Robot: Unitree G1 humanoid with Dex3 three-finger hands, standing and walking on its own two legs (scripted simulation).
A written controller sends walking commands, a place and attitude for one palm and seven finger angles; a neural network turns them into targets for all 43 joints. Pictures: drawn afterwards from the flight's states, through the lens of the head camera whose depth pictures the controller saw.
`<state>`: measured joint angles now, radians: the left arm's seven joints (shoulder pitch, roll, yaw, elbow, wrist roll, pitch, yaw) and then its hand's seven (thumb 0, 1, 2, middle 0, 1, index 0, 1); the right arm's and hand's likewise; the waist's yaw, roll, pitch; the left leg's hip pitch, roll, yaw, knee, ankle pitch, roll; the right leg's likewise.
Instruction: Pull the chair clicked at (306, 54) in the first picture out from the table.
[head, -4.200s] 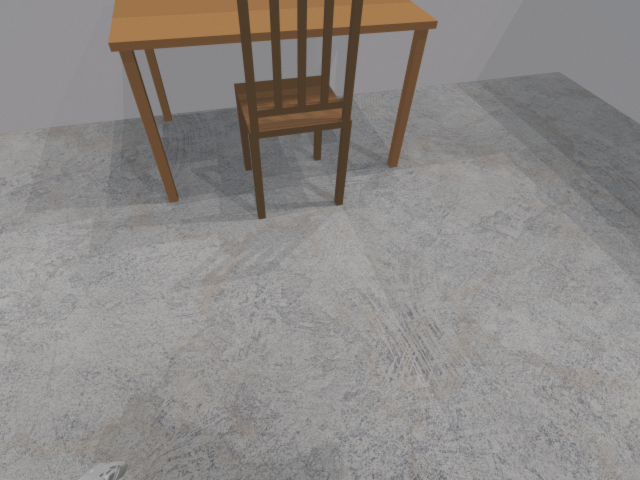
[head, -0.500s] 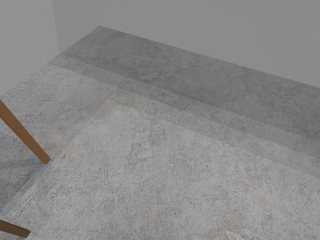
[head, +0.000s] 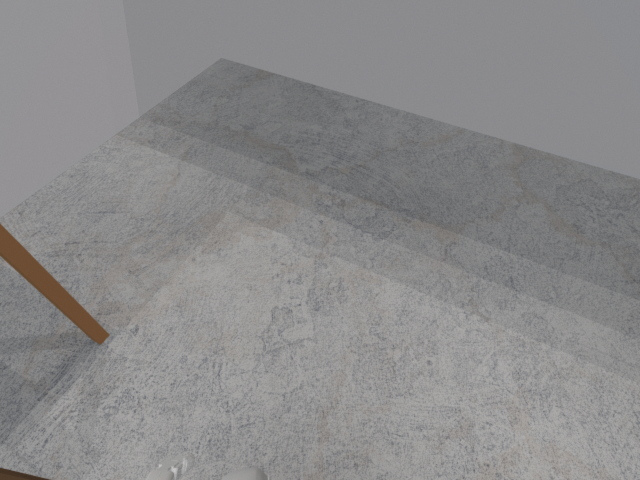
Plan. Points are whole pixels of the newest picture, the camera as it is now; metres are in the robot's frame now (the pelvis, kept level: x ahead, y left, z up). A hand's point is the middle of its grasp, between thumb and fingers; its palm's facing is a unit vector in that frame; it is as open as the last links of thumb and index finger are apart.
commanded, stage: turn to face it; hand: left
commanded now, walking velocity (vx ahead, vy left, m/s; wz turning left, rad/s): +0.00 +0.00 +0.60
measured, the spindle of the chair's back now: out of the picture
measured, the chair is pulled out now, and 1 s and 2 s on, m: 0.00 0.00 0.00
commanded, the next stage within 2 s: take the last steps up to it in 1.74 s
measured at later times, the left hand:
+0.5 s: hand out of the picture +0.07 +0.23 -0.15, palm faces +0.30 -0.92 -0.26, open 7.4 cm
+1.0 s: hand out of the picture -0.12 +0.18 -0.18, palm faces +0.61 -0.76 -0.24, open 7.4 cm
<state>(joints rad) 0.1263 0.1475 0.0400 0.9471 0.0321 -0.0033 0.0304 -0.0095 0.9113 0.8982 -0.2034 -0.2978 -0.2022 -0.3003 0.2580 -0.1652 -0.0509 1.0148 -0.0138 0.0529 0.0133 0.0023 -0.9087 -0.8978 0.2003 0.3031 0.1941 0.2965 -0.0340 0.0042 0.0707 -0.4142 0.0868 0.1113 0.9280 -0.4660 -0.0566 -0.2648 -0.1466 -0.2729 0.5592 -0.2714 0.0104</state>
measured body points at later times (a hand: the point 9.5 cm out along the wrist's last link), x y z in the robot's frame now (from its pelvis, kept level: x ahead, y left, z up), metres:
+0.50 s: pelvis +0.01 +0.00 +0.01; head +0.05 +0.01 +0.45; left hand +0.05 +0.28 -0.13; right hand +0.14 -0.23 -0.14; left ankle +0.02 +0.11 -0.73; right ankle +0.04 -0.15 -0.70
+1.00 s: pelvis -0.03 -0.01 -0.01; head +0.00 +0.03 +0.44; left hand -0.15 +0.22 -0.16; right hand +0.22 -0.16 -0.13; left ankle -0.10 +0.06 -0.73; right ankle +0.05 -0.14 -0.73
